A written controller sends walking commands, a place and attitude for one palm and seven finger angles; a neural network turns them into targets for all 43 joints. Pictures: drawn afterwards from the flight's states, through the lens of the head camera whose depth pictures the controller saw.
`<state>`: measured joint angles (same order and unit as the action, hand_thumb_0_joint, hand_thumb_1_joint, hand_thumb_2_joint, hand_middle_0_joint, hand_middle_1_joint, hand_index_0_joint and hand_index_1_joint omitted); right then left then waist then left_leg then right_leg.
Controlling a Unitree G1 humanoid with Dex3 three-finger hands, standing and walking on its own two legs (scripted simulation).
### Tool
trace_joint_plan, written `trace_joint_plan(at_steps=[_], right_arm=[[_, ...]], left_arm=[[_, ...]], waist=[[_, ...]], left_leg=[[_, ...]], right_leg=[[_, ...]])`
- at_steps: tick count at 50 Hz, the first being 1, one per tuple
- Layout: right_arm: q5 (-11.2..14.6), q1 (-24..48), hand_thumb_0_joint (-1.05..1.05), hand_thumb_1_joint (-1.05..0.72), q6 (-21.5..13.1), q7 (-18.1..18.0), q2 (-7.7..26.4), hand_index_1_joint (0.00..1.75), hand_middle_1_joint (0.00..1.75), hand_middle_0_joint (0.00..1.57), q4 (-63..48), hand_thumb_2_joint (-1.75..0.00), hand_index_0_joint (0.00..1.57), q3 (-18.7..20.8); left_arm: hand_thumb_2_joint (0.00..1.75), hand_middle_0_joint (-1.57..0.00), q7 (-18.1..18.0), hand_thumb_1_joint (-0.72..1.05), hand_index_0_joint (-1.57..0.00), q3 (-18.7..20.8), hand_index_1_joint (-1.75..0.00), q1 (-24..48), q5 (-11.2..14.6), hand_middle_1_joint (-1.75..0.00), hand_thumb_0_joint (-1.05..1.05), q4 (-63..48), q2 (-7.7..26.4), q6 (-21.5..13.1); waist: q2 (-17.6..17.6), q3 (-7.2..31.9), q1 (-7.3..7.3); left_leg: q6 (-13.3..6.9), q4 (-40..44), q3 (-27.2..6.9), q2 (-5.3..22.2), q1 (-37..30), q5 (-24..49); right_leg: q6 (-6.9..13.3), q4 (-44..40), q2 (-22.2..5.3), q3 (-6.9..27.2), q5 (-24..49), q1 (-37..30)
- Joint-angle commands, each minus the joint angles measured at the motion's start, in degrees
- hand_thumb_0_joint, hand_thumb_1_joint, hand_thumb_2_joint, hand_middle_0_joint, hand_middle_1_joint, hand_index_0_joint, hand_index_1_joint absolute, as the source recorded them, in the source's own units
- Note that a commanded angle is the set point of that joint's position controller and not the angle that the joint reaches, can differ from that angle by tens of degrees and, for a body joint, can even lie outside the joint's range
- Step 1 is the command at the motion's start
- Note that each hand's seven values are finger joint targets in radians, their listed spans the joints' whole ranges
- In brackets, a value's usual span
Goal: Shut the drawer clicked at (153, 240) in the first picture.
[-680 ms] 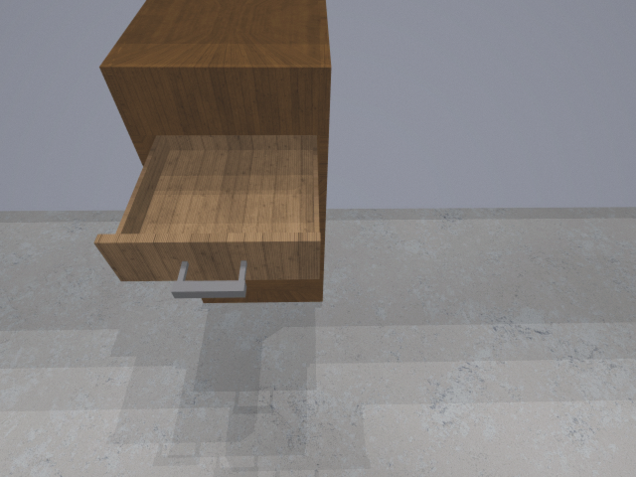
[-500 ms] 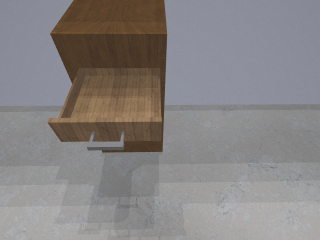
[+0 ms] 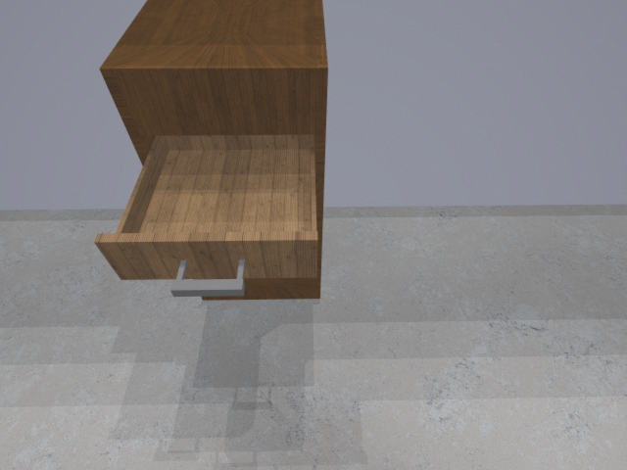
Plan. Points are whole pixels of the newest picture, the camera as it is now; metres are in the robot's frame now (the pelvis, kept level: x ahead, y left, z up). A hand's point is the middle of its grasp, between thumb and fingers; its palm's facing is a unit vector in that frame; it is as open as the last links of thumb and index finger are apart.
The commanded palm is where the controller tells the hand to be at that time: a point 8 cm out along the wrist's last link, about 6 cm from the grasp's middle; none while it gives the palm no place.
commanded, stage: look at it before walking up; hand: left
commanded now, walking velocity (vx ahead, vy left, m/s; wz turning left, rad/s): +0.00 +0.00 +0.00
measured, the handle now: (210, 276) +0.44 +0.21 -0.11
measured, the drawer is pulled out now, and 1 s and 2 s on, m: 0.30 0.30 0.30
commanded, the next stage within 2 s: take the last steps up to it in 0.16 s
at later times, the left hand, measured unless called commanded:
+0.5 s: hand out of the picture -0.02 +0.15 -0.18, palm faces +0.08 -0.98 -0.17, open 7.3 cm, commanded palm none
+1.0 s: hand out of the picture +0.11 +0.17 -0.19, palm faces +0.17 -0.96 -0.23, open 7.3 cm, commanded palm none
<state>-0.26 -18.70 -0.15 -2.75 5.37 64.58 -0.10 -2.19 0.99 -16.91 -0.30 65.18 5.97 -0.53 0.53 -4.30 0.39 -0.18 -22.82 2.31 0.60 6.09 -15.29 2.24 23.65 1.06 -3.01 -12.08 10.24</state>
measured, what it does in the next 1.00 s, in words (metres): lifts its right foot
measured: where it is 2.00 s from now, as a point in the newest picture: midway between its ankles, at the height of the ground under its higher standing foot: outside the picture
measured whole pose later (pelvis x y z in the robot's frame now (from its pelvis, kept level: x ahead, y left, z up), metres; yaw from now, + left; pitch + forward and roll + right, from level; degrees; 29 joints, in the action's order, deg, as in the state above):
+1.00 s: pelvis +0.09 -0.02 -0.02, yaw +6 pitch -1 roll +1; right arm -0.8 -23.7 -0.5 -3.1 3.6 64.7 0.6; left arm -1.2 4.5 -13.5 -0.5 59.9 9.5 -1.0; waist 0.4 -6.2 1.3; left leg -0.2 -36.4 -1.6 0.6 5.3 -26.9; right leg 3.2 37.2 -0.6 -4.5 -18.3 15.1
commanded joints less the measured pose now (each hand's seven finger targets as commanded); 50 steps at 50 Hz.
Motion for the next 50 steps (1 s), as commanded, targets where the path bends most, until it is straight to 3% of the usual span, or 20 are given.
trace_joint_plan(at_steps=[1,14,19,23,26,29,32,36,37,38,39,40,41,42,44,46,47,48,49,50], right_arm=[[-0.10,-6.55,0.00,-0.90,-0.28,-0.21,4.38,0.30,0.30,0.20,-0.41,-0.90,0.20,0.83],[-0.16,-6.21,0.00,-0.90,-0.25,-0.25,4.09,0.30,0.30,0.20,0.03,-0.90,0.20,0.82],[-0.87,-7.50,0.00,-0.90,0.62,0.23,4.29,0.30,0.30,0.20,0.30,-0.90,0.20,1.38],[-1.07,-8.07,0.00,-0.90,0.46,0.44,3.55,0.30,0.30,0.20,-0.07,-0.90,0.20,1.53],[-0.91,-8.39,0.00,-0.90,-0.13,0.31,3.12,0.30,0.30,0.20,-0.34,-0.90,0.20,1.57],[-0.75,-9.66,0.00,-0.90,-0.92,-0.10,3.55,0.30,0.30,0.20,0.49,-0.90,0.20,1.63],[-0.53,-9.39,0.00,-0.90,-1.03,-0.49,3.60,0.30,0.30,0.20,0.25,-0.90,0.20,1.88],[-0.36,-7.63,0.00,-0.90,-1.03,-0.54,2.23,0.30,0.30,0.20,-0.80,-0.90,0.20,2.08],[-0.46,-8.24,0.00,-0.90,-1.08,-0.53,2.26,0.30,0.30,0.20,-0.57,-0.90,0.20,2.19],[-0.65,-9.28,0.00,-0.90,-1.20,-0.46,2.44,0.30,0.30,0.20,0.01,-0.90,0.20,2.20],[-0.96,-12.05,0.00,-0.90,-1.38,-0.52,3.31,0.30,0.30,0.20,1.14,-0.90,0.20,2.45],[-1.40,-16.42,0.00,-0.90,-1.51,-0.99,5.27,0.30,0.30,0.20,2.66,-0.90,0.20,2.93],[-1.73,-20.62,0.00,-0.90,-1.47,-1.27,5.82,0.30,0.30,0.20,3.91,-0.90,0.20,3.08],[-2.06,-20.99,0.00,-0.90,-1.02,-1.36,6.24,0.30,0.30,0.20,4.07,-0.90,0.20,2.73],[-2.05,-15.86,0.00,-0.90,-1.26,-1.26,7.39,0.30,0.30,0.20,1.66,-0.90,0.20,2.73],[-1.60,-8.82,0.00,-0.90,-1.22,-1.29,7.09,0.30,0.30,0.20,-0.58,-0.90,0.20,2.29],[-0.94,-7.20,0.00,-0.90,-1.00,-1.35,7.75,0.30,0.30,0.20,-1.39,-0.90,0.20,2.20],[-0.13,-7.15,0.00,-0.90,-0.95,-0.99,5.99,0.30,0.30,0.20,-2.53,-0.90,0.20,2.28],[0.66,-5.75,0.00,-0.90,-0.38,-0.62,4.51,0.30,0.30,0.20,-3.51,-0.90,0.20,2.48],[0.55,-3.31,0.00,-0.90,0.36,-0.50,3.22,0.30,0.30,0.20,-3.97,-0.90,0.20,2.59]], left_arm=[[0.90,-0.20,-0.52,0.90,-0.20,0.62,-0.30,-5.19,-0.29,-0.30,0.00,-0.85,5.04,-0.25],[0.90,-0.20,-0.48,0.90,-0.20,0.76,-0.30,-5.04,-0.24,-0.30,0.00,-0.64,5.31,-0.22],[0.90,-0.20,-0.23,0.90,-0.20,1.58,-0.30,-5.31,-0.68,-0.30,0.00,-0.94,5.88,0.25],[0.90,-0.20,0.06,0.90,-0.20,2.14,-0.30,-5.63,-0.83,-0.30,0.00,-1.59,6.10,0.25],[0.90,-0.20,0.14,0.90,-0.20,2.46,-0.30,-6.70,-0.85,-0.30,0.00,-1.78,5.49,-0.08],[0.90,-0.20,0.27,0.90,-0.20,2.76,-0.30,-6.87,-0.74,-0.30,0.00,-2.10,5.20,-0.39],[0.90,-0.20,0.20,0.90,-0.20,3.02,-0.30,-8.02,-0.73,-0.30,0.00,-1.75,5.05,-0.54],[0.90,-0.20,-0.07,0.90,-0.20,3.82,-0.30,-10.72,-0.76,-0.30,0.00,-1.08,6.74,-0.53],[0.90,-0.20,-0.17,0.90,-0.20,3.97,-0.30,-9.95,-0.82,-0.30,0.00,-1.48,6.83,-0.48],[0.90,-0.20,-0.16,0.90,-0.20,3.87,-0.30,-8.08,-0.82,-0.30,0.00,-2.04,6.40,-0.33],[0.90,-0.20,0.08,0.90,-0.20,3.61,-0.30,-5.67,-0.72,-0.30,0.00,-3.23,5.41,-0.30],[0.90,-0.20,0.30,0.90,-0.20,3.36,-0.30,-2.21,-0.65,-0.30,0.00,-5.21,4.18,-0.48],[0.90,-0.20,0.40,0.90,-0.20,2.92,-0.30,2.87,-0.67,-0.30,0.00,-7.39,3.76,-0.73],[0.90,-0.20,0.48,0.90,-0.20,3.06,-0.30,6.22,-0.60,-0.30,0.00,-8.72,4.14,-0.60],[0.90,-0.20,1.02,0.90,-0.20,3.11,-0.30,6.52,-0.30,-0.30,0.00,-9.67,3.62,-0.42],[0.90,-0.20,1.42,0.90,-0.20,3.35,-0.30,1.84,-0.25,-0.30,0.00,-8.46,3.46,-0.40],[0.90,-0.20,1.42,0.90,-0.20,3.95,-0.30,-5.03,-0.25,-0.30,0.00,-6.34,4.67,-0.48],[0.90,-0.20,0.69,0.90,-0.20,4.72,-0.30,-11.53,-0.45,-0.30,0.00,-3.89,8.35,-0.94],[0.90,-0.20,0.29,0.90,-0.20,4.43,-0.30,-13.15,-0.21,-0.30,0.00,-2.66,11.18,-1.15],[0.90,-0.20,0.10,0.90,-0.20,3.60,-0.30,-8.90,-0.53,-0.30,0.00,-3.62,11.23,-0.82]], waist=[[-0.02,-2.58,-0.10],[-0.06,-2.48,-0.24],[-1.50,-4.48,-0.25],[-0.78,-6.67,-0.40],[-1.61,-5.84,-0.40],[2.00,-2.75,-0.30],[-0.31,-2.06,-0.59],[-5.54,-0.88,-1.42],[-5.17,-0.99,-0.65],[-1.91,-1.59,0.40],[4.50,-2.53,1.99],[11.57,-2.65,3.72],[15.66,-4.25,5.50],[11.14,-5.71,5.47],[8.24,-6.14,3.14],[7.37,-4.78,-1.18],[5.11,-1.43,-4.04],[-4.88,1.61,-5.27],[-11.07,2.23,-4.37],[-7.59,-1.97,-3.35]], left_leg=[[-2.24,4.47,-4.31,5.09,3.26,7.59],[-2.08,4.29,-4.12,4.93,3.49,7.96],[-2.72,2.27,-3.22,2.95,6.45,-5.64],[-3.44,0.97,-3.68,2.50,8.39,-6.59],[-3.62,-0.87,-3.36,2.29,7.57,-1.66],[-4.28,-2.07,-4.89,3.92,4.98,8.11],[-4.02,-5.65,-3.50,3.24,5.33,13.67],[-2.69,-11.58,0.49,0.24,9.64,6.16],[-2.56,-10.43,0.59,0.73,8.81,3.84],[-2.80,-6.57,-0.27,1.43,5.09,5.76],[-3.98,-3.29,-4.03,3.63,-0.15,13.47],[-6.95,-1.40,-12.54,9.30,-6.13,25.80],[-10.99,1.79,-19.93,15.49,-12.40,42.59],[-13.66,1.57,-22.44,18.51,-13.01,47.81],[-13.83,1.27,-20.00,17.65,-8.77,39.06],[-9.18,-2.83,-11.34,12.34,-0.51,39.86],[-6.46,-8.98,-8.21,8.68,4.21,34.26],[-2.95,-17.64,-4.08,1.80,12.17,17.72],[-0.75,-25.74,-0.86,-1.44,14.06,-11.95],[-0.43,-28.18,-3.14,0.34,14.03,-20.97]], right_leg=[[1.32,-4.52,-5.97,5.74,5.16,0.33],[1.31,-4.51,-6.19,5.55,5.77,-0.46],[2.18,-5.70,-6.08,6.67,-13.57,1.95],[3.25,-4.39,-6.22,6.85,-16.41,3.89],[4.04,-2.13,-6.23,5.95,-11.02,2.65],[3.90,3.55,-5.47,2.78,0.74,0.32],[4.15,5.41,-6.04,2.21,10.31,-2.22],[6.29,4.05,-9.72,5.98,19.14,-7.63],[6.68,4.66,-10.40,6.12,18.57,-6.74],[6.12,7.36,-9.27,4.44,17.58,-3.28],[4.42,13.32,-5.68,0.61,15.11,2.78],[2.72,21.38,-2.03,-3.13,7.62,10.98],[1.79,28.09,-0.38,-4.41,-12.76,21.34],[2.04,31.32,-1.93,-1.25,-21.96,25.09],[1.87,29.06,-3.97,1.10,-19.56,22.50],[1.50,14.13,-2.45,-0.95,-11.03,8.22],[1.01,4.48,-1.57,-0.96,0.63,-4.20],[3.42,0.18,-8.54,10.66,20.21,-14.29],[8.79,-4.86,-20.21,19.62,30.56,-12.01],[11.66,-4.70,-21.23,20.42,31.94,-4.90]])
